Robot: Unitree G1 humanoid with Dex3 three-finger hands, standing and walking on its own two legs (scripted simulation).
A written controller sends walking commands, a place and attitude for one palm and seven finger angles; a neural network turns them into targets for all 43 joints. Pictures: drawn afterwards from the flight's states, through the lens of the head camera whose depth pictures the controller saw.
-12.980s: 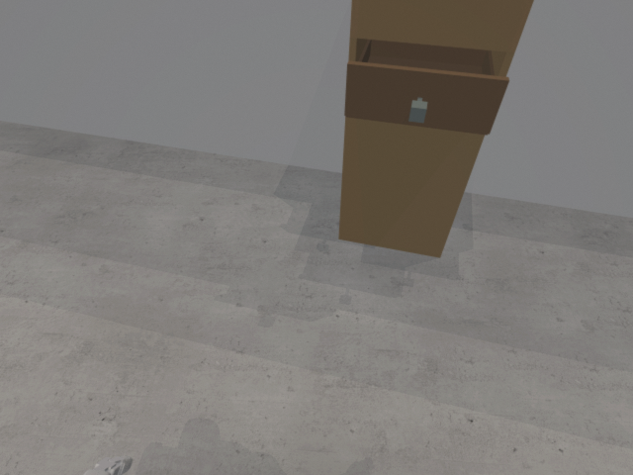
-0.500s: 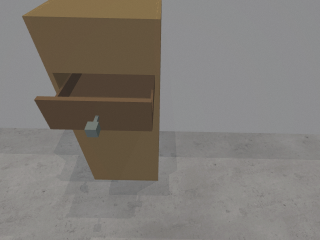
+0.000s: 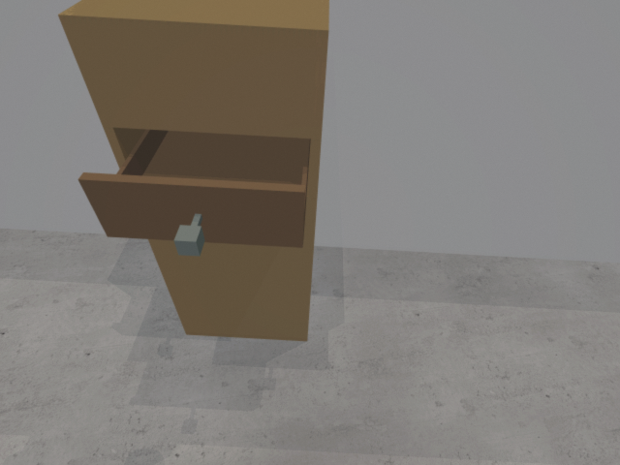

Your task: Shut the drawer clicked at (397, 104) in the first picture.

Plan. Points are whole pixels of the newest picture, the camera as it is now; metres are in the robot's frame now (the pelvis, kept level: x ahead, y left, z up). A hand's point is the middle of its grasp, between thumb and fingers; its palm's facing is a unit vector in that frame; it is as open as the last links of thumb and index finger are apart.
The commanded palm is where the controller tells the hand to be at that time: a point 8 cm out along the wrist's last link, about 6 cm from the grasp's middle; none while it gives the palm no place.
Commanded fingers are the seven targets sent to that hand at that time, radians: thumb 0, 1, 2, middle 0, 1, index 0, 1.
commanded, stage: look again from close up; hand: left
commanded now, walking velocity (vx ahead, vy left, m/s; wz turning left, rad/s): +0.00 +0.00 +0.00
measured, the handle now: (193, 232) +0.48 +0.24 -0.01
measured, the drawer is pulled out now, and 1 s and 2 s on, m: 0.16 0.16 0.16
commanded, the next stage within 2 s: shuffle to correct the standing spot in 0.36 s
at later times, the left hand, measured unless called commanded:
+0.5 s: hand out of the picture -0.06 +0.19 -0.18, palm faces +0.05 -0.99 -0.13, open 7.4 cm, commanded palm none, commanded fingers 0.00 0.90 0.90 -0.20 -0.30 -0.20 -0.30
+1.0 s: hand out of the picture -0.10 +0.20 -0.19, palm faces +0.11 -0.99 -0.07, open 7.4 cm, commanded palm none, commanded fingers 0.00 0.90 0.90 -0.20 -0.30 -0.20 -0.30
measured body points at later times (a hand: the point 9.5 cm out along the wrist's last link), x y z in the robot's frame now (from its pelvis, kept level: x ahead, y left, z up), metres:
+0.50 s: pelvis -0.01 +0.05 +0.00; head -0.02 +0.06 +0.45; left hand -0.06 +0.24 -0.17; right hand -0.03 -0.16 -0.16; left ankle +0.06 +0.10 -0.74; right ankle -0.03 -0.09 -0.74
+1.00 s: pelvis +0.01 +0.08 -0.01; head +0.00 +0.11 +0.44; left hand -0.10 +0.26 -0.18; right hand +0.01 -0.15 -0.15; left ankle +0.01 +0.15 -0.74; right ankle -0.03 -0.07 -0.74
